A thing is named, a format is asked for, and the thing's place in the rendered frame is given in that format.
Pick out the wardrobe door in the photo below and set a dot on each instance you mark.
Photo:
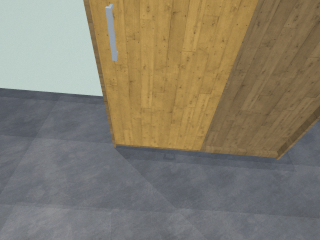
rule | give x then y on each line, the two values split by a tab
274	83
174	59

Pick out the handle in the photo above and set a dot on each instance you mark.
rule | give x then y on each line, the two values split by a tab
111	32

